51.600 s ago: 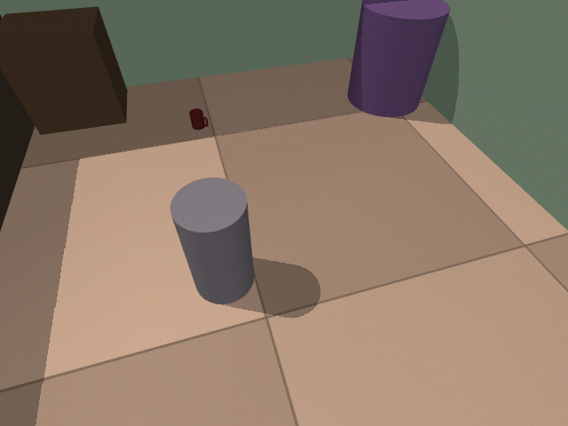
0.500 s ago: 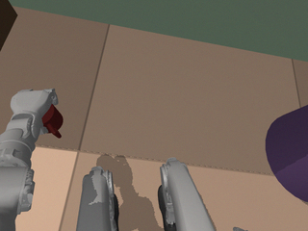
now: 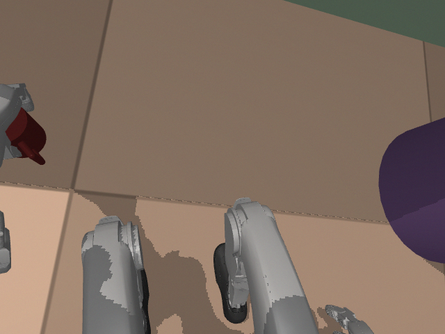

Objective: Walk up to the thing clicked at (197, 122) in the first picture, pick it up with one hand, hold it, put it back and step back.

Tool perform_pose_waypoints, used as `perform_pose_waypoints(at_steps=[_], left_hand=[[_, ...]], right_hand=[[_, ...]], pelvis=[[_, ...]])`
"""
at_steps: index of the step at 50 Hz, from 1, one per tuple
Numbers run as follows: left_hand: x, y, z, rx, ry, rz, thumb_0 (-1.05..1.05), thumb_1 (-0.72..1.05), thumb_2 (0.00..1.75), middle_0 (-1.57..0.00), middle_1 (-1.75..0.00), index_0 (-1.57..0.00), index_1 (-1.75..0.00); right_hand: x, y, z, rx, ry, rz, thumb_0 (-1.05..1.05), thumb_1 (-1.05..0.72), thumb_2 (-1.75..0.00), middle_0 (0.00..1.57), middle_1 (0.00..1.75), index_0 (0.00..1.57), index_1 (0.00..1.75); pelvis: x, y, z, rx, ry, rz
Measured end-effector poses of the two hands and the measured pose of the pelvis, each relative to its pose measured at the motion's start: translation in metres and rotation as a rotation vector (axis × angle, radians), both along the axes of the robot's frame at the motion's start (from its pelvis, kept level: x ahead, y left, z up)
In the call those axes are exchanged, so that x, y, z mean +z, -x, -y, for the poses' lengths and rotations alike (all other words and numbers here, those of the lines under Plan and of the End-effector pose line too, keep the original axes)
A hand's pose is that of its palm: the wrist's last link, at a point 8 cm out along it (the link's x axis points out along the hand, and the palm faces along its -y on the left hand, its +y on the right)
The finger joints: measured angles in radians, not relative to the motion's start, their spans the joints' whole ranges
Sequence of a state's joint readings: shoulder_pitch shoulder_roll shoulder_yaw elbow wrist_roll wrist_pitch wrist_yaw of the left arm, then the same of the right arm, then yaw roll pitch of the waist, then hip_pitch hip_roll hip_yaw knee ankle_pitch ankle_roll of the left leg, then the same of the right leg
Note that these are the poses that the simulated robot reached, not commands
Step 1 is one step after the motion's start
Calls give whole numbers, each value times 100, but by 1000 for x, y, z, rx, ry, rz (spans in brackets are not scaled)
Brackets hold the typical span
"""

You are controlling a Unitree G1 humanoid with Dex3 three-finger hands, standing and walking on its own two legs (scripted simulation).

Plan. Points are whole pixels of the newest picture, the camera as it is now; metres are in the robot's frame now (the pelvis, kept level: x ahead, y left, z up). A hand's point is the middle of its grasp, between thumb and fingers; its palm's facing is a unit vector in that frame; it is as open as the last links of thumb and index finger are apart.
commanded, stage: crouch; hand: left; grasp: from above
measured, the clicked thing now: (18, 137) +0.48 +0.31 -0.20
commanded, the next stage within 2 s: lower in 0.50 s
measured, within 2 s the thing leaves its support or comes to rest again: rests again in 1.54 s
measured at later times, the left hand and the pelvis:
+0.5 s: hand (15, 131) +0.49 +0.32 -0.21, palm faces -0.47 -0.05 -0.88, open 10.3 cm; pelvis -0.01 +0.00 -0.05, yaw -3 degrees
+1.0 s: hand (29, 135) +0.50 +0.32 -0.27, palm faces -0.47 -0.06 -0.88, open 10.3 cm; pelvis -0.01 +0.00 -0.08, yaw -5 degrees
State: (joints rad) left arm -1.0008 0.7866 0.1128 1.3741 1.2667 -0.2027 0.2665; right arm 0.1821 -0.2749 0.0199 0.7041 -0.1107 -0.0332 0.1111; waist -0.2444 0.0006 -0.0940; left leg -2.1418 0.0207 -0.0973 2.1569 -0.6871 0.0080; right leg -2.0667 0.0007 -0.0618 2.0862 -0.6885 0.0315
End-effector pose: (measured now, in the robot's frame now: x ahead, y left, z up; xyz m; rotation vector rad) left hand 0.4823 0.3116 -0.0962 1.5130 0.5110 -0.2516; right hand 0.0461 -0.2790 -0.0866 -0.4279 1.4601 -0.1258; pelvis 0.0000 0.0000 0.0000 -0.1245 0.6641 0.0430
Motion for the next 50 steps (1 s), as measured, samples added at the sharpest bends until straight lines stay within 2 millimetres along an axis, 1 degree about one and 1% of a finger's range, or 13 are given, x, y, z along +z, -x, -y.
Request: perform_pose_waypoints(at_steps=[11, 19, 26, 36, 50], left_hand=[[-32, -10, -4, -16, 7, -4, 0, -8, 70, -48, -94, -55, -88], [-50, -15, -8, -21, 3, 1, 0, -8, 70, -49, -94, -56, -87], [-62, -18, -9, -20, 0, -2, 0, -9, 70, -49, -94, -56, -87], [-75, -23, -7, -14, -2, -7, 0, -9, 70, -50, -93, -57, -87], [-113, -28, -6, -25, 16, -8, 0, -9, 70, -50, -93, -57, -86]], right_hand=[[-19, 29, -6, -16, -7, -81, 0, -93, -90, 20, 30, 20, 30], [-29, 39, -13, -15, -7, -103, 0, -92, -90, 20, 30, 20, 30], [-37, 42, -15, -8, -6, -111, 0, -92, -90, 20, 30, 21, 30], [-47, 39, -12, 15, -3, -112, 0, -92, -90, 20, 30, 20, 30], [-59, 36, -11, 50, 16, -133, 0, -92, -90, 20, 30, 20, 30]], pelvis=[[-27, 4, -2, -13, 19, 23], [-43, 7, -3, -18, 33, 36], [-53, 9, -4, -22, 39, 41], [-64, 9, -2, -29, 45, 53], [-83, 8, -3, -45, 64, 78]])
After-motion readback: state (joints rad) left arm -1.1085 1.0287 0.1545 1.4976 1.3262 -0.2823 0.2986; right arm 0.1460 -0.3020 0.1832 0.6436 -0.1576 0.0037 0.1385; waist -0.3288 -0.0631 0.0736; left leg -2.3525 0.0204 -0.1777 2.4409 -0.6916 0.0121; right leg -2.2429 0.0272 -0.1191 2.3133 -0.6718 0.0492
